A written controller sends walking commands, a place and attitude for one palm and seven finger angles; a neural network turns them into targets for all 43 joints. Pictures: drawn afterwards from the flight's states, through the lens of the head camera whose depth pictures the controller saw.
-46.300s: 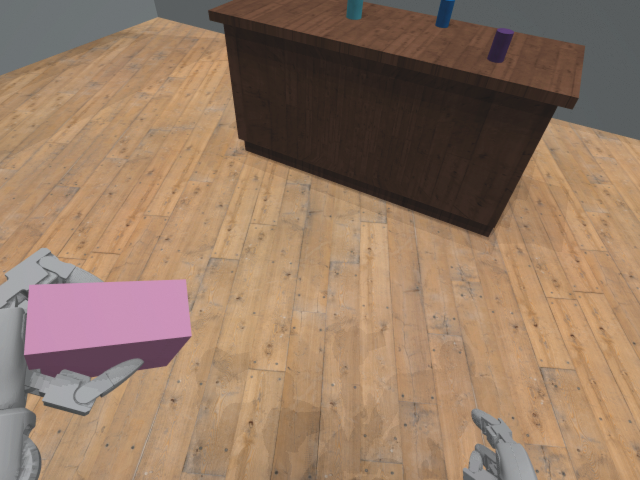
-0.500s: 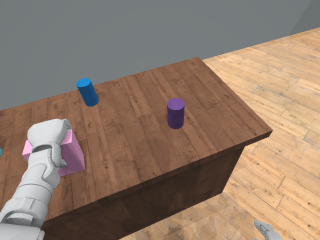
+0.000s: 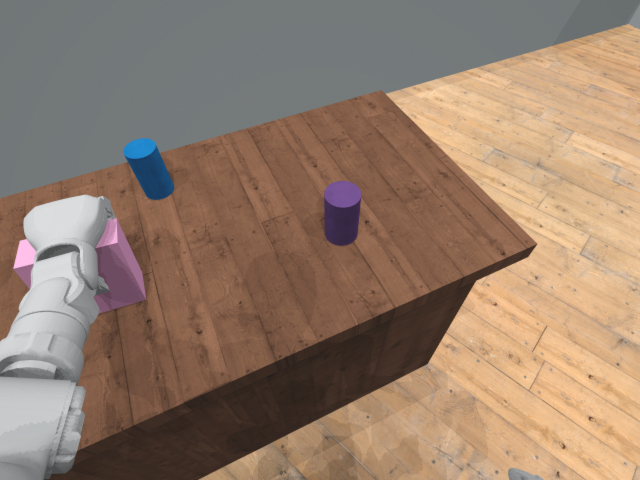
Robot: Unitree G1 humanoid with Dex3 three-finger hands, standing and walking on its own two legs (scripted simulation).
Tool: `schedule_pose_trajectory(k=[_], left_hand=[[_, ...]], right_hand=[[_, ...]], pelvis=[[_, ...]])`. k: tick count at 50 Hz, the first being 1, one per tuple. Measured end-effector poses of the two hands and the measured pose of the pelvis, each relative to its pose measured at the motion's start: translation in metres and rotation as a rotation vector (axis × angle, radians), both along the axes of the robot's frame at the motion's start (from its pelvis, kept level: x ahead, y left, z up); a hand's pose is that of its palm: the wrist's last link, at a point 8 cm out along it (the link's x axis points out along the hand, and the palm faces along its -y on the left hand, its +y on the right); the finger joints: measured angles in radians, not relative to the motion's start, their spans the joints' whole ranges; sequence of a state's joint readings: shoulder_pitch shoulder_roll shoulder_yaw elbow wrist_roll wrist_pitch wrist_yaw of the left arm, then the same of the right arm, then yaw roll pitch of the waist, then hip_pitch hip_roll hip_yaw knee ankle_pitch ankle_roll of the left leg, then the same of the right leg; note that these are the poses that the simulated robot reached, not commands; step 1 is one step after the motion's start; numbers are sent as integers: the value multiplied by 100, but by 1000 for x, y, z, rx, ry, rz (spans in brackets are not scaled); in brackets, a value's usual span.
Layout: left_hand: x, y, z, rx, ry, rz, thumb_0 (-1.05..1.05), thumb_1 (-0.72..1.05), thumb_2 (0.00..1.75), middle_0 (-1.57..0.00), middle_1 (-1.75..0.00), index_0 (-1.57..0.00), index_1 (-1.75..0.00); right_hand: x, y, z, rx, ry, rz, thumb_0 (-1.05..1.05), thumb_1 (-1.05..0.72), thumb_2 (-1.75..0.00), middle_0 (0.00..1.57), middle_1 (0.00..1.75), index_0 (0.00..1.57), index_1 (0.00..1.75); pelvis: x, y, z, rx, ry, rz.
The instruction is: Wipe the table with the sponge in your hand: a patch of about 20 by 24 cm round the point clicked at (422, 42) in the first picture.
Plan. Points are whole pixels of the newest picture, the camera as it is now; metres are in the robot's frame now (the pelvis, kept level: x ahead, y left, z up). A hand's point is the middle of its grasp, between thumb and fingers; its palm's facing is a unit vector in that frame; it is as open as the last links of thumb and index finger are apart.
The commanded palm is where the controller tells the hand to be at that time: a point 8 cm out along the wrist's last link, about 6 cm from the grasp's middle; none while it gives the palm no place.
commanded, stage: wipe forward along the first lane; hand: left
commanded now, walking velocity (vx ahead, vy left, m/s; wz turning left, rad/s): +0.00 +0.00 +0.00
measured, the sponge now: (93, 281) +0.38 +0.34 +0.00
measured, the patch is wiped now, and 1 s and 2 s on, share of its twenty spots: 0.25 0.30 0.55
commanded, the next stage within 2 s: slide across to the middle lane in 0.20 s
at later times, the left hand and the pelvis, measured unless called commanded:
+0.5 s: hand (85, 230) +0.43 +0.35 +0.05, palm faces -0.10 +0.01 -1.00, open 9.9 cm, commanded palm +0.42 +0.32 +0.10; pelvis +0.02 +0.04 +0.00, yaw +0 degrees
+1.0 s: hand (143, 209) +0.47 +0.28 +0.05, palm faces -0.07 -0.03 -1.00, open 9.9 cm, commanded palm +0.45 +0.26 +0.11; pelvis +0.03 +0.05 +0.00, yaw +0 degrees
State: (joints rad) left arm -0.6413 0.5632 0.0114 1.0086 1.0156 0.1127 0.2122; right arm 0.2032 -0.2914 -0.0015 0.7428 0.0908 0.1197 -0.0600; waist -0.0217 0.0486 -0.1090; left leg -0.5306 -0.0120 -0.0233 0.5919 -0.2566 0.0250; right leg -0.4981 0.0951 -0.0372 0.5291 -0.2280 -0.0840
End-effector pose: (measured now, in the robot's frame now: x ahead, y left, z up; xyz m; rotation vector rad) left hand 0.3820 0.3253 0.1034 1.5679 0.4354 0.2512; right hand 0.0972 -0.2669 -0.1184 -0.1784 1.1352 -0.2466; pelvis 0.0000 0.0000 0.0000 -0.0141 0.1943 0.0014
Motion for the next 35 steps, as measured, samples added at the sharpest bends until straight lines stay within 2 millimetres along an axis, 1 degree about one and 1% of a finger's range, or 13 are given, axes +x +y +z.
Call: schedule_pose_trajectory(k=[6, 15, 21, 27, 30, 35], left_hand=[[15, 6, 0, 5, 8, -6, 2, -53, 107, -79, -133, -80, -133], [32, 18, -2, -5, 7, -19, 2, -53, 107, -79, -133, -80, -133], [37, 20, -2, 5, -7, -40, 1, -53, 107, -79, -134, -80, -134], [36, 19, -1, -11, -39, -42, 1, -52, 107, -78, -135, -79, -135], [38, 17, -1, -18, -47, -39, 1, -52, 107, -77, -136, -78, -136], [46, 8, 1, -6, -45, -45, 0, -51, 107, -76, -136, -77, -137]], right_hand=[[-7, 6, 1, -8, 27, -16, 1, -90, -90, 20, 30, 21, 30], [-11, 22, 3, -8, 56, -20, 0, -90, -90, 20, 30, 21, 30], [-11, 35, 2, 1, 64, -25, 0, -90, -90, 20, 30, 21, 30], [-1, 52, 0, 22, 59, -16, 0, -90, -90, 20, 30, 21, 30], [8, 60, 1, 30, 48, 0, 0, -90, -90, 20, 30, 21, 30], [26, 71, 2, 38, 22, 31, 0, -90, -90, 20, 30, 21, 30]], pelvis=[[4, 9, 0, -7, 15, -2], [10, 24, 0, -15, 34, -3], [13, 35, 0, -22, 37, -3], [18, 46, 2, -25, 21, 6], [20, 49, 2, -25, 14, 14], [22, 53, 2, -25, 12, 25]])
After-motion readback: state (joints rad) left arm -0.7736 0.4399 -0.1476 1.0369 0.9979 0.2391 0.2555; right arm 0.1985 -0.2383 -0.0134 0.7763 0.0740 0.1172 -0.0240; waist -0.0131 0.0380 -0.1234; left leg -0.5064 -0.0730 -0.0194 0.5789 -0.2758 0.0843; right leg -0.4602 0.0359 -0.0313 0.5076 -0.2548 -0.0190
